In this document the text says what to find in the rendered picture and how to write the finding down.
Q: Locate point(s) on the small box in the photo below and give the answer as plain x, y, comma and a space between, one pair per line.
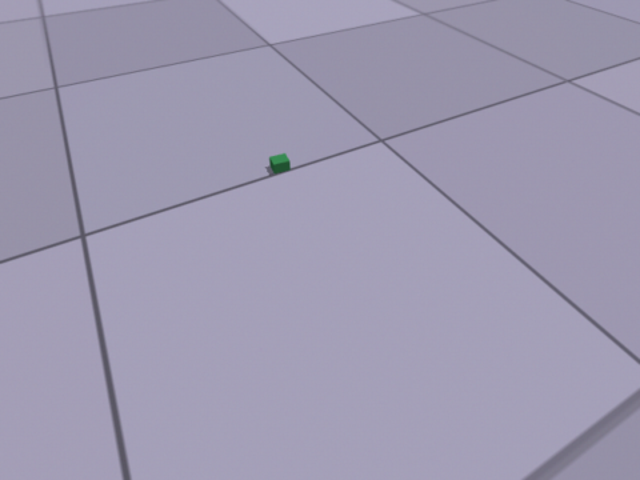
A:
279, 163

